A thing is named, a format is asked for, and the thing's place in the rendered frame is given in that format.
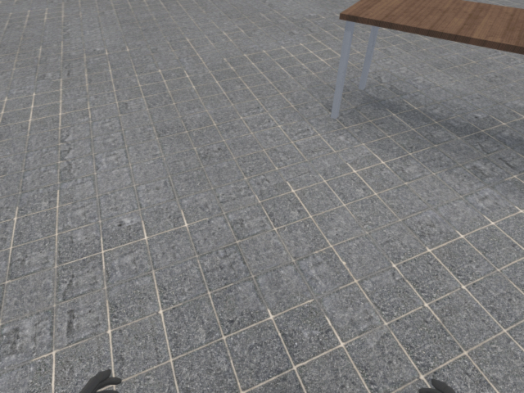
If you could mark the left robot hand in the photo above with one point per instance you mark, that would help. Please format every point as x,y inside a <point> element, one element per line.
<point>100,380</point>

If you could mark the table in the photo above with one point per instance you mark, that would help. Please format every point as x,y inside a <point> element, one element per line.
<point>474,23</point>

